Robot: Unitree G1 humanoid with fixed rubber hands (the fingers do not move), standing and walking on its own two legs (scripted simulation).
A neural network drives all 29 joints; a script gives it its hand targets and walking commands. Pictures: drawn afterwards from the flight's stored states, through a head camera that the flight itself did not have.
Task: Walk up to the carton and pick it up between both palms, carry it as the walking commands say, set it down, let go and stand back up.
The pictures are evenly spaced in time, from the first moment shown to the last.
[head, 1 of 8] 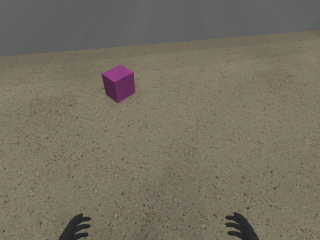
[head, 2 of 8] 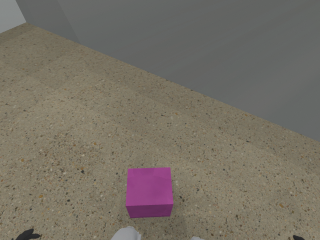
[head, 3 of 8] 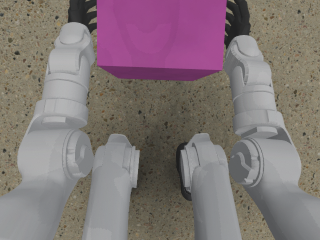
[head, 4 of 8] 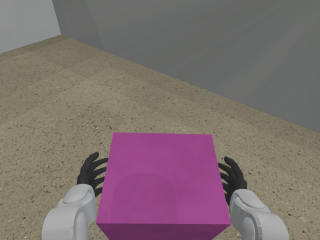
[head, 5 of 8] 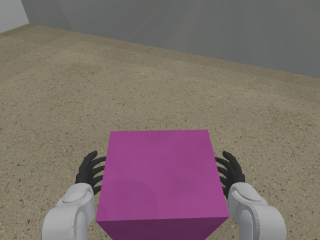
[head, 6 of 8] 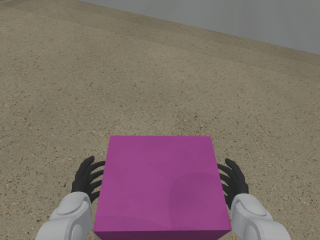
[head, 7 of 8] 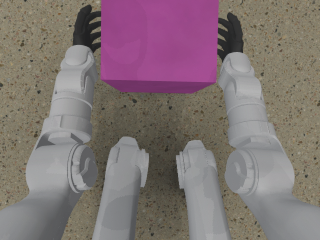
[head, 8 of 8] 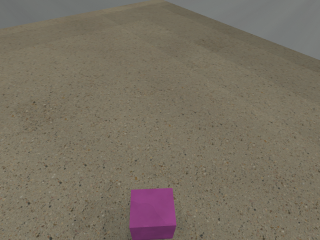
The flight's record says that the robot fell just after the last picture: no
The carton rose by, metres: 0.69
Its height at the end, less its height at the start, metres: +0.00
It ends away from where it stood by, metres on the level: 2.74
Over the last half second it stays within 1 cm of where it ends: yes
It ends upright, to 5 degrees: yes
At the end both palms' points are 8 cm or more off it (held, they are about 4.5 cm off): yes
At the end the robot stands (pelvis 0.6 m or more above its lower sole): yes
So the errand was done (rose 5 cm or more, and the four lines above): yes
